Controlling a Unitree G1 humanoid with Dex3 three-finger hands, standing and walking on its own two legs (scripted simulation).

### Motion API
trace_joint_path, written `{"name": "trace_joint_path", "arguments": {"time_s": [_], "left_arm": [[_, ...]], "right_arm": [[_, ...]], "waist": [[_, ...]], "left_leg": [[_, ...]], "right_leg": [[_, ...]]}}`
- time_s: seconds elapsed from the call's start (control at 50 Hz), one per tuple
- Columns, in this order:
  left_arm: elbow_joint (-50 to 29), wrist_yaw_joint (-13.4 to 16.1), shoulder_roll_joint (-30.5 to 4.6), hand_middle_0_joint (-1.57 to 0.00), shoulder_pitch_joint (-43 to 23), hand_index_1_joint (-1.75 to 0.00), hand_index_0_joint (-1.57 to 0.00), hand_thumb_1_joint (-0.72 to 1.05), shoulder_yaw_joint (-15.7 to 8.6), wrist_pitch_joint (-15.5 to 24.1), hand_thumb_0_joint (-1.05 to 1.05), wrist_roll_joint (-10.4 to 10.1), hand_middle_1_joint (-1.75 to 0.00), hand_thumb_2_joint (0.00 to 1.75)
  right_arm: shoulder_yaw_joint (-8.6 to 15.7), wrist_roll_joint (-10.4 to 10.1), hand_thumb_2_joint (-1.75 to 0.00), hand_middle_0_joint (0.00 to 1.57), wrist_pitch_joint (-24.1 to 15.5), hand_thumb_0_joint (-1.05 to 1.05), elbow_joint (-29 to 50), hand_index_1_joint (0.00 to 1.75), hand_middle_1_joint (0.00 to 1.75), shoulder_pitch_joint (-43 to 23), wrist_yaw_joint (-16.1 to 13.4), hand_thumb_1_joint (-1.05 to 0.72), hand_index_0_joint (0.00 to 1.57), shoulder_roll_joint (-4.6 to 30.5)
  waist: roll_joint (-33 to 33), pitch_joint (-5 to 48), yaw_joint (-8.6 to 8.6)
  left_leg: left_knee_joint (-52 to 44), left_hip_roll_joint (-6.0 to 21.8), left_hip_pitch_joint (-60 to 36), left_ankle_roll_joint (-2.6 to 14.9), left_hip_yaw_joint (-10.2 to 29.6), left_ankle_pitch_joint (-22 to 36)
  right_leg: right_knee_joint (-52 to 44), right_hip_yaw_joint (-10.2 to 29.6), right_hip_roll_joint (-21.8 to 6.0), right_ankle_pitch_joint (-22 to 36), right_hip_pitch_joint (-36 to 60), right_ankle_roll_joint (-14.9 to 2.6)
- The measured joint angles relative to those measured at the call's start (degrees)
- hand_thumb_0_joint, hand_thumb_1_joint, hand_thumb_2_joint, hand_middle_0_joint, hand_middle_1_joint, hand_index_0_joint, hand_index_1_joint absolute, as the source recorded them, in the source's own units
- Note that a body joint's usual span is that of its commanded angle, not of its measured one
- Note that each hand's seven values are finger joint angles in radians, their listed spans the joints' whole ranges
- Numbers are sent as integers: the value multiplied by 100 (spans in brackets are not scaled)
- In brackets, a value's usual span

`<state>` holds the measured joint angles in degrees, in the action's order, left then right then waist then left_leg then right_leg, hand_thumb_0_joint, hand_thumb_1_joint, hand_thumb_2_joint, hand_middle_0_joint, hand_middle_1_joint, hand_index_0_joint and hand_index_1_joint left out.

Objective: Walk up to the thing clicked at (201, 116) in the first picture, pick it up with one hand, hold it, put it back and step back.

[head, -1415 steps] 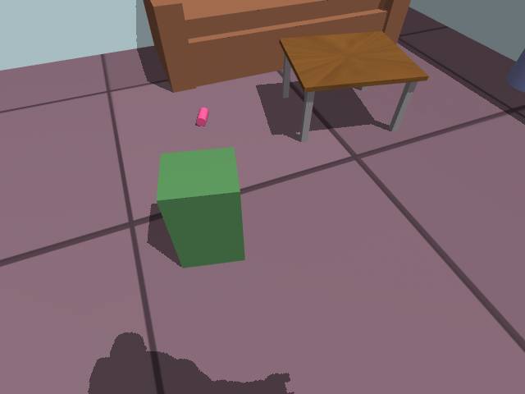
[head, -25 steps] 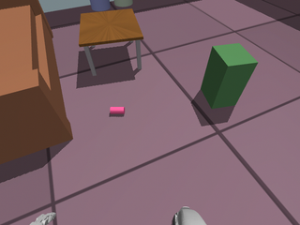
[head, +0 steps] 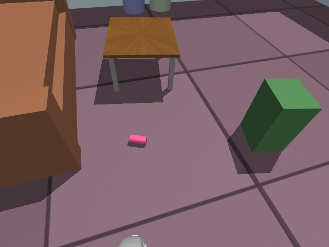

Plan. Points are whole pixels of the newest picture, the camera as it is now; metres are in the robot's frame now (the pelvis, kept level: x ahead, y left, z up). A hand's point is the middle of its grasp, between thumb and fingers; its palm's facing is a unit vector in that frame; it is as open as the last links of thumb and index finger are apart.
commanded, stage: walk up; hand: left
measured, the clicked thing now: (138, 139) +0.90 +0.23 -0.73
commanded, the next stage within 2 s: none
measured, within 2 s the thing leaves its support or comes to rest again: neither
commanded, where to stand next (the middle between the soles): +0.46 +0.01 m, yaw -3 degrees
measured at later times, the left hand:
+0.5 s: hand (87, 185) +0.29 +0.27 -0.12, palm faces -0.12 -0.91 -0.38, open 7.4 cm
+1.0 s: hand (82, 165) +0.37 +0.32 -0.16, palm faces -0.06 -0.94 -0.35, open 7.4 cm
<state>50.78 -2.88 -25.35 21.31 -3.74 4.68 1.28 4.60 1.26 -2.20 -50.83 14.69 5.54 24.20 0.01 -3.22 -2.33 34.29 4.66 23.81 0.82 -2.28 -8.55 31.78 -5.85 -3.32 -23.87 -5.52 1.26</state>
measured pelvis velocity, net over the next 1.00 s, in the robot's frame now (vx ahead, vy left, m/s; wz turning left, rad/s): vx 0.32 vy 0.04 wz -0.04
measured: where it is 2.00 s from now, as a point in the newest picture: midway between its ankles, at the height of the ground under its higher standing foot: (161, 215)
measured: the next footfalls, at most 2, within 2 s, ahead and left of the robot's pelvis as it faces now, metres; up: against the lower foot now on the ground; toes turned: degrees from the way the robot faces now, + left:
right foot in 0.48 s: +0.31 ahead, -0.12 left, +0.00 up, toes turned -6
left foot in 0.90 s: +0.44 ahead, +0.15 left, +0.00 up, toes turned +1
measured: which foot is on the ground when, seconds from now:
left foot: down 0.00-0.52, up 0.54-0.88, down 0.90-1.00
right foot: down 0.00-0.02, up 0.04-0.46, down 0.48-0.94, up 0.96-1.00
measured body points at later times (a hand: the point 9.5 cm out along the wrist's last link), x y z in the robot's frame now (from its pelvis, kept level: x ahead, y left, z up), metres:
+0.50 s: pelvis +0.18 +0.00 +0.00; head +0.20 -0.01 +0.45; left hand +0.30 +0.31 -0.10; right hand +0.18 -0.32 -0.12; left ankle +0.11 +0.12 -0.72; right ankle +0.27 -0.12 -0.73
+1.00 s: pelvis +0.32 +0.04 +0.00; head +0.33 +0.08 +0.45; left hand +0.38 +0.37 -0.14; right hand +0.37 -0.29 -0.09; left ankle +0.40 +0.15 -0.72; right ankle +0.28 -0.10 -0.69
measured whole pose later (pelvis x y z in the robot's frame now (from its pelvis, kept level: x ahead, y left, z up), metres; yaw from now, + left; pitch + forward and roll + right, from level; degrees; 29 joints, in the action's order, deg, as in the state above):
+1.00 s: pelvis +0.32 +0.04 +0.00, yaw -2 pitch -3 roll -1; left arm 51.0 -1.5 -25.1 18.9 -3.3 1.4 1.0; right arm 3.8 1.3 -4.0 -50.4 17.6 2.7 23.3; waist -3.3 -3.6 -0.3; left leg 38.4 3.0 21.0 1.5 -4.3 -14.4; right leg 52.1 0.4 -1.8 -27.6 -17.3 -2.4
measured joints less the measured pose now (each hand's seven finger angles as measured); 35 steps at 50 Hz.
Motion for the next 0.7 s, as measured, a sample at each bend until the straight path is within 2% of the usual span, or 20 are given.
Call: {"name": "trace_joint_path", "arguments": {"time_s": [0.02, 0.04, 0.1, 0.14, 0.22, 0.32, 0.42, 0.48, 0.52, 0.58, 0.62, 0.7], "left_arm": [[42, 26, -42, -21, -24, -30, -21, 90, -13, -37, 1, -2, -31, 90], [84, 53, -25, -21, -56, -30, -21, 90, -16, -86, 1, -28, -31, 90], [179, 106, 34, -21, -181, -30, -21, 90, 83, -179, 1, -58, -30, 90], [169, 95, 0, -21, -277, -30, -21, 90, 111, -168, 1, -107, -30, 90], [39, 45, -19, -21, -485, -30, -21, 90, 82, -159, 1, -161, -30, 90], [3, -57, 57, -21, -593, -30, -20, 90, 71, -241, 1, -97, -30, 90], [13, -125, 177, -21, -713, -30, -20, 90, 71, -250, 1, -47, -30, 90], [-16, -115, 208, -21, -745, -30, -21, 90, 63, -158, 1, -35, -30, 90], [-30, -54, 308, -21, -832, -30, -21, 90, 38, -65, 1, -11, -30, 90], [-177, 12, 340, -21, -829, -30, -21, 90, 70, 39, 1, -62, -30, 90], [-220, 50, 398, -21, -753, -30, -21, 90, 103, 48, 1, -120, -30, 90], [-212, 73, 438, -21, -521, -30, -21, 90, 160, 36, 1, -107, -30, 90]], "right_arm": [[4, 22, -90, 20, -55, 1, 9, 30, 30, -42, -29, -91, 20, -44], [-1, 41, -90, 20, -122, 1, 67, 30, 30, -59, -63, -91, 20, -53], [-37, -66, -90, 20, -222, 0, 204, 30, 30, -18, -144, -91, 20, -112], [-108, -108, -90, 20, -240, 0, 224, 30, 30, 68, -205, -91, 20, -202], [-206, -129, -90, 20, -273, 0, 215, 30, 30, 301, -257, -91, 20, -279], [-205, -95, -90, 20, -238, 0, 201, 30, 30, 492, -272, -90, 20, -246], [-169, -81, -90, 20, -177, 1, 226, 30, 30, 625, -269, -90, 20, -127], [-160, -90, -90, 20, -108, 1, 254, 30, 30, 707, -280, -90, 20, -68], [-149, -109, -90, 20, -46, 1, 214, 30, 30, 664, -310, -91, 20, -23], [-239, -103, -90, 20, 54, 1, 145, 30, 30, 547, -333, -91, 20, -114], [-264, -121, -90, 20, 71, 1, 127, 30, 30, 453, -322, -91, 20, -101], [-200, -127, -90, 20, 65, 1, 201, 30, 30, 294, -247, -91, 20, -8]], "waist": [[-188, -43, 6], [-248, -70, 34], [-179, -92, 226], [-269, -98, 289], [-391, -154, 348], [-341, -181, 370], [-141, -210, 449], [-15, -177, 474], [291, -265, 471], [221, -298, 325], [217, -280, 241], [320, -211, 186]], "left_leg": [[137, -122, -58, 23, -133, -125], [288, -160, -90, 50, -210, -309], [283, -117, -364, 126, -196, -582], [-58, -168, -695, 121, -248, -543], [-612, -326, -1243, 169, -317, -503], [-966, -436, -1751, 182, -480, -652], [-841, -446, -1994, 101, -562, -1049], [-353, -380, -1980, -9, -561, -1529], [494, -90, -1749, 81, -405, -1810], [2141, -307, -1012, 150, -40, -1996], [2672, -362, -552, 147, 98, -1851], [2476, -159, 111, 83, 336, -1254]], "right_leg": [[432, 105, -176, -149, -112, -106], [1086, 314, -171, -224, -349, -189], [2797, 611, 201, -279, -1128, -359], [3123, 742, 260, 64, -1553, -386], [2818, 890, 131, 641, -2126, -281], [1849, 822, -66, 1072, -2386, -133], [634, 521, -123, 1402, -2099, -199], [43, 414, 7, 1523, -1640, -276], [186, 250, 228, 1441, -1523, -255], [362, 282, 179, 1138, -1380, -298], [136, 319, 155, 1152, -1147, -295], [-333, 310, 213, 1214, -735, -278]]}}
